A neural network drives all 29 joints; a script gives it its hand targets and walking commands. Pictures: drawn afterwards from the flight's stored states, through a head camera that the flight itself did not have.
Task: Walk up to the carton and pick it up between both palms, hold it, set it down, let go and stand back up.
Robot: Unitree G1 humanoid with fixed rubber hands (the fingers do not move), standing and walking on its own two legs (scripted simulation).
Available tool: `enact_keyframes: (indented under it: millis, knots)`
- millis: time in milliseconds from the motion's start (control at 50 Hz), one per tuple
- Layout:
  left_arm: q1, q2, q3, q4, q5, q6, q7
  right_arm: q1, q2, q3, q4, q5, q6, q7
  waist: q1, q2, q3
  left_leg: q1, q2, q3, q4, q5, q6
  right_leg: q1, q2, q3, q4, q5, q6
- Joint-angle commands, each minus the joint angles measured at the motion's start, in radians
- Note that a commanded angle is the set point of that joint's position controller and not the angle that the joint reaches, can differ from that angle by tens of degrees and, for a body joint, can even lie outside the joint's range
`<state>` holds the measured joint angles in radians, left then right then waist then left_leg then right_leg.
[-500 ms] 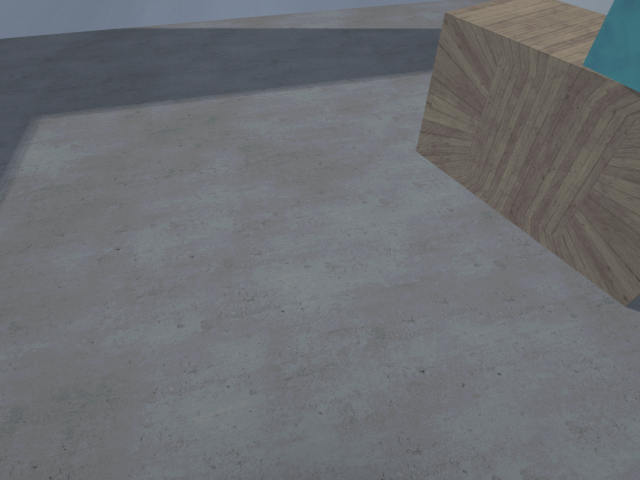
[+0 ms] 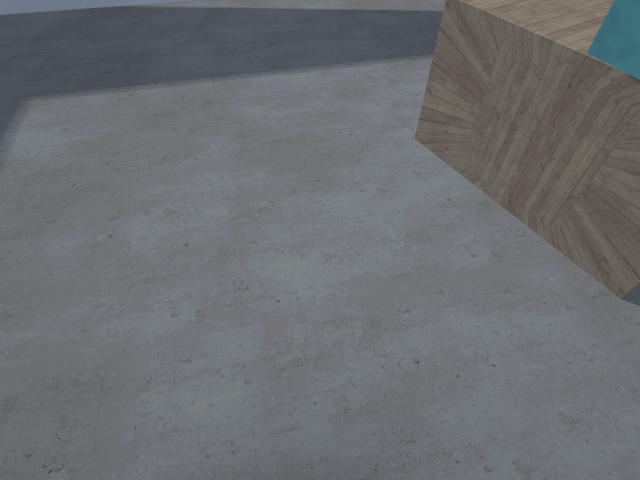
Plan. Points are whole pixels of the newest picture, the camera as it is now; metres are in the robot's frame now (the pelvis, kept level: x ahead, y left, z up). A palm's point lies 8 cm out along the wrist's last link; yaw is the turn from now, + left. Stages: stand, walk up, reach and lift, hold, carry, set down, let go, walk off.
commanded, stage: stand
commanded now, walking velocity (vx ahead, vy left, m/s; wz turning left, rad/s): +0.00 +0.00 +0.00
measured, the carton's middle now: out of the picture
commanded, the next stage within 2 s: walk up in 0.10 s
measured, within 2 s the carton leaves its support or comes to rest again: neither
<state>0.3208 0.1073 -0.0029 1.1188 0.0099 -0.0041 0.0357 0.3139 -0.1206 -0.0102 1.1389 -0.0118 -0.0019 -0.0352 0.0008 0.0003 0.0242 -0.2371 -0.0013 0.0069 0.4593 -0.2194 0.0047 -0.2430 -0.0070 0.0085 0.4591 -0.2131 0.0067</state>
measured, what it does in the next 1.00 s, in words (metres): walks ahead, turning right: right foot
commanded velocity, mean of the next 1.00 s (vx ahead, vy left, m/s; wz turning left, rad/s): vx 0.00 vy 0.00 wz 0.00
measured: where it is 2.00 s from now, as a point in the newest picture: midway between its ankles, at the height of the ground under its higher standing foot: (407, 321)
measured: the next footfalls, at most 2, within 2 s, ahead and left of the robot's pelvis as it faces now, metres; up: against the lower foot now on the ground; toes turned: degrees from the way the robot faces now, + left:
right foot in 0.64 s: +0.14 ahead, -0.26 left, +0.00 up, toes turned -26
left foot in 1.04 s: +0.50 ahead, -0.04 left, +0.00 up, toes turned -28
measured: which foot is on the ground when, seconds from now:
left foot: down 0.00-0.66, up 0.68-1.00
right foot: down 0.00-0.38, up 0.40-0.62, down 0.64-1.00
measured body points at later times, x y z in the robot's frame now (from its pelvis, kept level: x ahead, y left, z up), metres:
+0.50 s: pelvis +0.03 -0.02 +0.00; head +0.04 -0.04 +0.44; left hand +0.10 +0.24 -0.14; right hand +0.03 -0.28 -0.16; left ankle +0.02 +0.11 -0.74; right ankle +0.04 -0.15 -0.69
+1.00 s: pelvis +0.25 -0.09 -0.02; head +0.24 -0.08 +0.43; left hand +0.36 +0.18 -0.14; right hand +0.30 -0.40 -0.09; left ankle +0.47 -0.03 -0.71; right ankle +0.11 -0.24 -0.74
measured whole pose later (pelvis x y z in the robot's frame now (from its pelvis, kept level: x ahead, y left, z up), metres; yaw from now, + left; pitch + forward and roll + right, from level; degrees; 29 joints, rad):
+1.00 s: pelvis +0.25 -0.09 -0.02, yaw -29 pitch -4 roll -2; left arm 0.52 0.28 0.08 0.82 0.03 -0.07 0.00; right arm 0.17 -0.31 -0.04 0.64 -0.04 -0.07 0.09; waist 0.06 0.04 0.03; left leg -0.57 0.09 -0.04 0.77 -0.14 -0.01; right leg -0.10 -0.07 0.08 0.58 -0.43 -0.01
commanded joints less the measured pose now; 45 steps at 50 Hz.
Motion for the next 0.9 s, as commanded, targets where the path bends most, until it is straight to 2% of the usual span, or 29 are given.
enact_keyframes:
  millis: [0,20,40,60,120,140,160,200,260,280,300,320,340,360,380,400,440,500,540,580,600,620,640,660,680,720,760,780,880]
  knots:
    - [0.074,0.065,0.01,0.001,0.0,-0.014,-0.001,0.059,-0.099,-0.016,-0.014,0.0,-0.009,0.0,-0.002,0.027,0.016,0.008,0.08,-0.084,-0.096,-0.016,0.023,-0.018,-0.061,0.078,-0.095,0.013,-0.033]
    - [0.054,0.094,0.017,-0.002,0.005,-0.012,0.004,0.067,-0.093,-0.018,-0.021,0.002,-0.014,-0.004,-0.02,-0.036,-0.008,0.003,0.092,-0.112,-0.106,-0.014,0.034,0.007,-0.057,0.064,-0.096,0.024,-0.035]
    - [0.072,0.087,0.019,0.005,0.002,-0.005,0.004,0.057,-0.085,-0.016,-0.019,0.001,-0.016,-0.004,0.005,-0.047,-0.006,0.002,0.087,-0.098,-0.107,-0.043,0.032,-0.009,-0.05,0.066,-0.105,-0.016,-0.024]
    - [0.061,0.095,0.021,0.004,0.003,-0.013,0.004,0.072,-0.089,-0.013,-0.016,0.003,-0.017,-0.006,-0.005,0.002,-0.011,0.008,0.079,-0.093,-0.104,-0.003,0.031,0.018,-0.059,0.066,-0.103,0.011,-0.035]
    - [0.072,0.066,0.007,0.011,-0.001,-0.014,0.001,0.101,-0.053,-0.011,-0.004,-0.002,-0.004,0.0,-0.025,-0.011,0.04,-0.012,0.071,-0.071,-0.092,0.022,0.018,-0.013,-0.059,0.072,-0.11,-0.014,-0.03]
    - [0.087,0.053,0.002,0.005,0.005,-0.015,0.004,0.088,-0.081,-0.012,0.0,-0.005,-0.006,-0.002,0.005,0.025,0.032,-0.004,0.072,-0.068,-0.088,0.038,0.015,0.013,-0.063,0.073,-0.101,0.035,-0.035]
    - [0.082,0.095,0.012,0.003,0.008,-0.015,0.007,0.101,-0.062,-0.013,0.011,-0.001,-0.004,-0.006,-0.008,0.04,0.07,-0.05,0.06,-0.07,-0.095,0.021,0.013,0.019,-0.067,0.076,-0.105,0.036,-0.038]
    - [0.106,0.089,0.003,0.014,0.008,-0.01,0.012,0.106,-0.059,-0.005,0.011,-0.002,-0.011,0.0,-0.01,-0.032,0.083,-0.036,0.083,-0.081,-0.09,0.061,0.019,0.011,-0.068,0.072,-0.105,0.066,-0.038]
    - [0.098,0.06,0.001,0.011,-0.002,-0.008,0.004,0.108,-0.077,-0.011,0.02,0.0,-0.01,-0.004,-0.003,0.0,0.069,-0.005,0.078,-0.068,-0.086,0.084,0.022,0.01,-0.071,0.084,-0.111,0.066,-0.043]
    - [0.08,0.219,0.089,-0.108,0.009,-0.016,-0.01,-0.043,-0.255,-0.097,-0.14,-0.042,-0.035,-0.013,0.005,0.052,-0.027,0.177,0.094,-0.069,0.034,-0.402,0.086,-0.206,-0.082,0.23,-0.003,-0.507,-0.091]
    - [-0.013,0.238,0.101,-0.141,0.004,-0.014,-0.02,-0.044,-0.258,-0.106,-0.155,-0.049,-0.044,-0.016,-0.037,0.063,0.047,0.305,0.128,-0.138,-0.006,-0.505,0.126,-0.505,-0.062,0.221,-0.007,-0.588,-0.08]
    - [-0.102,0.212,0.094,-0.194,0.01,-0.01,-0.029,0.023,-0.26,-0.117,-0.138,-0.052,-0.046,-0.021,-0.089,0.168,0.097,0.399,0.24,-0.249,-0.122,-0.572,0.17,-0.681,-0.024,0.109,0.11,-0.476,-0.045]
    - [-0.149,0.175,0.09,-0.236,0.031,-0.01,-0.036,0.077,-0.271,-0.117,-0.127,-0.064,-0.053,-0.027,-0.118,0.275,0.067,0.334,0.452,-0.429,-0.268,-0.588,0.248,-0.642,-0.031,-0.001,0.439,-0.326,-0.007]
    - [-0.133,0.161,0.104,-0.259,0.055,-0.009,-0.041,0.054,-0.263,-0.111,-0.125,-0.071,-0.066,-0.031,-0.089,0.149,0.099,0.267,0.548,-0.46,-0.294,-0.533,0.294,-0.638,-0.125,0.005,0.56,-0.289,0.01]
    - [-0.083,0.138,0.108,-0.249,0.05,-0.001,-0.056,0.002,-0.233,-0.102,-0.138,-0.078,-0.078,-0.031,-0.071,0.08,0.07,0.267,0.553,-0.398,-0.285,-0.464,0.302,-0.583,-0.176,0.022,0.595,-0.281,0.023]
    - [-0.022,0.139,0.11,-0.233,0.049,0.0,-0.067,-0.011,-0.222,-0.101,-0.147,-0.082,-0.089,-0.029,-0.055,0.023,0.024,0.295,0.48,-0.291,-0.262,-0.398,0.266,-0.541,-0.166,0.038,0.585,-0.235,0.015]
    - [-0.001,0.139,0.123,-0.263,0.043,0.001,-0.083,-0.058,-0.24,-0.094,-0.17,-0.073,-0.098,-0.024,-0.043,0.032,0.021,0.18,0.41,-0.144,-0.247,-0.384,0.221,-0.402,-0.175,0.046,0.539,-0.207,-0.001]
    - [0.049,0.112,0.121,-0.3,0.026,-0.003,-0.105,-0.191,-0.309,-0.105,-0.224,-0.072,-0.092,0.001,0.0,0.161,0.07,0.075,0.341,0.085,-0.198,-0.39,0.194,-0.284,-0.18,-0.04,0.356,-0.157,0.002]
    - [0.119,0.149,0.13,-0.305,0.021,-0.006,-0.114,-0.243,-0.329,-0.102,-0.254,-0.069,-0.072,0.02,0.035,0.163,0.093,-0.099,0.303,0.185,-0.118,-0.483,0.168,-0.068,-0.119,-0.131,0.308,-0.156,-0.025]
    - [0.234,0.206,0.142,-0.285,0.025,-0.02,-0.098,-0.241,-0.313,-0.086,-0.271,-0.058,-0.059,0.039,0.09,0.009,0.105,-0.33,0.271,0.218,0.103,-0.5,0.138,0.208,-0.045,-0.179,0.275,-0.1,-0.066]
    - [0.331,0.234,0.153,-0.265,0.019,-0.028,-0.081,-0.22,-0.276,-0.068,-0.28,-0.058,-0.051,0.052,0.14,-0.106,0.076,-0.36,0.209,0.254,0.348,-0.358,0.12,0.295,0.024,-0.186,0.259,-0.156,-0.099]
    - [0.406,0.312,0.161,-0.262,0.025,-0.037,-0.064,-0.23,-0.202,-0.043,-0.322,-0.045,-0.049,0.076,0.171,-0.392,0.063,-0.414,0.094,0.282,0.742,-0.361,0.076,0.289,-0.063,0.126,0.052,-0.378,-0.172]
    - [0.386,0.37,0.153,-0.309,0.022,-0.049,-0.049,-0.241,-0.18,-0.025,-0.396,-0.046,-0.05,0.096,0.155,-0.443,0.125,-0.59,0.04,0.127,0.898,-0.396,0.025,0.258,-0.243,0.651,-0.182,-0.602,-0.251]
    - [0.321,0.443,0.164,-0.331,0.0,-0.049,-0.036,-0.244,-0.259,-0.041,-0.434,-0.041,-0.044,0.108,0.142,-0.308,0.131,-0.621,0.041,0.019,0.929,-0.39,0.01,0.216,-0.364,0.916,-0.362,-0.801,-0.363]
    - [0.245,0.471,0.161,-0.354,-0.009,-0.049,-0.026,-0.252,-0.277,-0.04,-0.445,-0.028,-0.049,0.112,0.111,-0.241,0.165,-0.649,0.093,-0.046,0.956,-0.343,0.008,0.133,-0.404,0.914,-0.39,-0.889,-0.371]
    - [0.149,0.437,0.146,-0.393,0.024,-0.051,-0.007,-0.233,-0.285,-0.033,-0.456,-0.018,-0.071,0.109,0.068,-0.138,0.177,-0.632,0.143,-0.075,0.906,-0.282,0.009,0.09,-0.383,0.683,-0.28,-0.734,-0.333]
    - [0.083,0.367,0.125,-0.391,0.038,-0.065,-0.012,-0.159,-0.298,-0.038,-0.472,-0.023,-0.079,0.107,0.017,-0.156,0.166,-0.472,0.169,-0.098,0.715,-0.241,0.004,-0.04,-0.318,0.49,-0.221,-0.48,-0.273]
    - [0.064,0.332,0.107,-0.392,0.034,-0.073,-0.017,-0.136,-0.297,-0.043,-0.49,-0.024,-0.074,0.11,-0.004,-0.109,0.169,-0.398,0.174,-0.109,0.664,-0.199,0.011,-0.11,-0.312,0.41,-0.208,-0.401,-0.254]
    - [-0.005,0.363,0.127,-0.422,0.018,-0.1,-0.03,-0.11,-0.232,-0.045,-0.546,-0.012,-0.07,0.127,-0.05,-0.13,0.063,-0.133,0.11,-0.065,0.347,0.136,-0.011,-0.233,-0.189,0.181,-0.186,-0.392,-0.177]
